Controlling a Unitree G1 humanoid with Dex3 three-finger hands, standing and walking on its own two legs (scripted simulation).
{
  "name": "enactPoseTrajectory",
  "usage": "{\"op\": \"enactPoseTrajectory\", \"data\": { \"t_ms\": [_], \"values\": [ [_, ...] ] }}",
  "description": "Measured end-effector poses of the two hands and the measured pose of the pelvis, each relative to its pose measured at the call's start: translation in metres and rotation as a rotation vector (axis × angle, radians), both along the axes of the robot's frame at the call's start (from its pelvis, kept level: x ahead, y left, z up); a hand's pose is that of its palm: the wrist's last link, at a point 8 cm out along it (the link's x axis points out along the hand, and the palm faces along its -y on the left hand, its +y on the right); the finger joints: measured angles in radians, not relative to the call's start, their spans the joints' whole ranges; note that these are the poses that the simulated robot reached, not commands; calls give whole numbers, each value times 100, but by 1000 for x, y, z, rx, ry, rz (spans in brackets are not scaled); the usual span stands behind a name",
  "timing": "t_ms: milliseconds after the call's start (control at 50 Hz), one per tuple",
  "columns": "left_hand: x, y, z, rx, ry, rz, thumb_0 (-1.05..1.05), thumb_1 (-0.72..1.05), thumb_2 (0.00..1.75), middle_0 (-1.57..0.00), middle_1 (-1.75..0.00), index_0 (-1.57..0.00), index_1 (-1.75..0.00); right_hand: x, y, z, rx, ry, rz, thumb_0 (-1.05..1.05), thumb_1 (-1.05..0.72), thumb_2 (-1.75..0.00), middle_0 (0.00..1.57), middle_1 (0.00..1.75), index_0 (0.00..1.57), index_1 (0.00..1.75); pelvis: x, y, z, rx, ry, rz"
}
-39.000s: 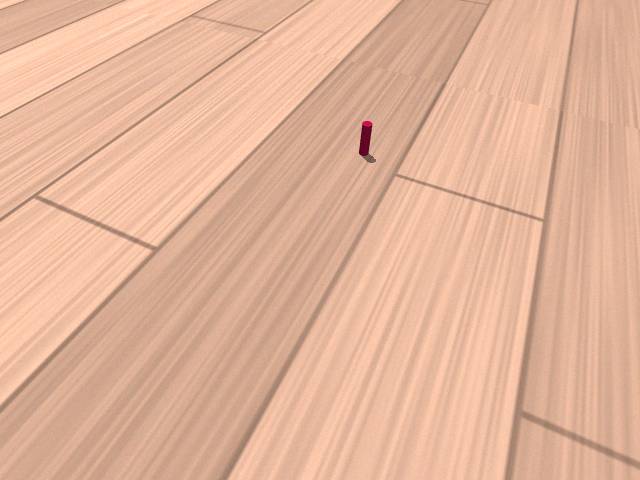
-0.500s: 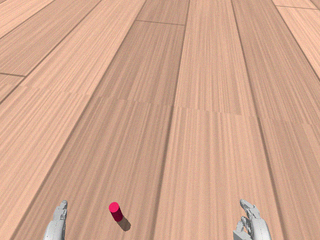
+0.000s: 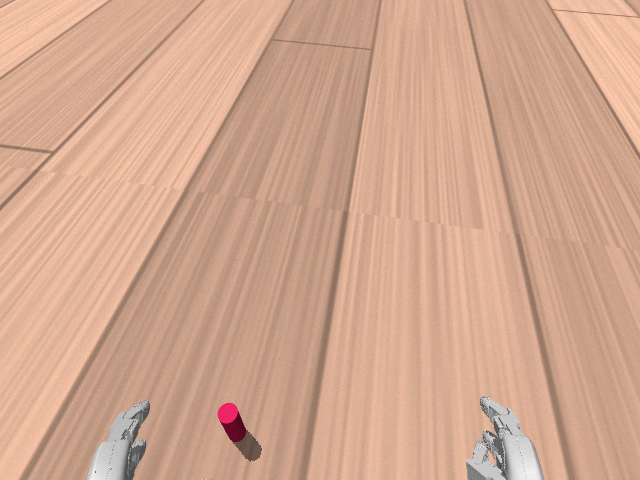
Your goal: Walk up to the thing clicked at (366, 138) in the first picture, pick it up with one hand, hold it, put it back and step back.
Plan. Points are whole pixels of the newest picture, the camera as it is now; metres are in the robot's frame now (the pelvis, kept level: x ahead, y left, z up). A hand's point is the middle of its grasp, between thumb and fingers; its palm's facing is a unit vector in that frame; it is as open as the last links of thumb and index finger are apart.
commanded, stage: stand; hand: left
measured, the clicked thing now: (232, 423) +0.39 +0.21 -0.64
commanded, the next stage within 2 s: none
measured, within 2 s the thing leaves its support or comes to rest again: neither
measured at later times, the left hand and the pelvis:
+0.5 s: hand out of the picture +0.05 +0.27 -0.11, palm faces +0.02 -0.94 -0.35, open 7.4 cm; pelvis -0.01 +0.02 +0.05, yaw +1 degrees
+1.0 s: hand out of the picture +0.02 +0.26 -0.11, palm faces +0.01 -0.94 -0.35, open 7.4 cm; pelvis -0.02 +0.01 +0.06, yaw +2 degrees
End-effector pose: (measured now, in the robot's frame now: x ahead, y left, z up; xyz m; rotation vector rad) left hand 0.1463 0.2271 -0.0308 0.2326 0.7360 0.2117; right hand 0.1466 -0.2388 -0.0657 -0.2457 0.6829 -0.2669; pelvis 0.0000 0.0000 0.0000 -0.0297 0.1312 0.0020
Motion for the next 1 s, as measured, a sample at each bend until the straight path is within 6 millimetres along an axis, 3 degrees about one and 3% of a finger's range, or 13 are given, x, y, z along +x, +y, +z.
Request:
{"op": "enactPoseTrajectory", "data": {
  "t_ms": [120, 220, 320, 460, 660, 820, 1000],
  "values": [
    [-6, 22, -28, 44, 81, -102, 0, 33, 75, -20, -29, -20, -28, -13, -11, -16, -27, 245, 134, 1, -90, -90, 21, 30, 20, 30, -4, 1, 10, 26, -80, 14],
    [-32, 51, -40, 47, 204, -55, 1, 64, 84, -20, -30, -21, -29, -35, -27, -11, -20, 338, 90, 1, -90, -90, 21, 30, 20, 30, -3, 7, 21, 31, -115, 14],
    [-61, 73, -44, 53, 318, 1, 1, 80, 88, -20, -30, -21, -30, -58, -33, -6, -29, 419, 47, 1, -90, -90, 21, 30, 20, 30, -3, 14, 31, 26, -140, 12],
    [-98, 84, -44, 44, 435, 52, 1, 88, 89, -20, -30, -21, -30, -79, -25, -5, -3, 504, 27, 1, -90, -90, 21, 30, 20, 30, -6, 20, 44, 25, -173, 18],
    [-131, 82, -40, 32, 528, 77, 1, 90, 90, -20, -30, -21, -30, -90, -17, -8, 45, 540, 24, 1, -90, -90, 21, 30, 20, 30, -14, 19, 53, 33, -198, 25],
    [-139, 79, -37, 36, 545, 86, 1, 90, 90, -20, -30, -21, -30, -97, -26, -7, 47, 561, 12, 1, -90, -90, 21, 30, 20, 30, -18, 14, 55, 31, -203, 30],
    [-133, 74, -38, 30, 540, 82, 1, 90, 90, -20, -30, -21, -30, -106, -39, -5, 32, 589, -4, 1, -90, -90, 21, 30, 20, 30, -19, 9, 56, 29, -199, 31]
  ]
}}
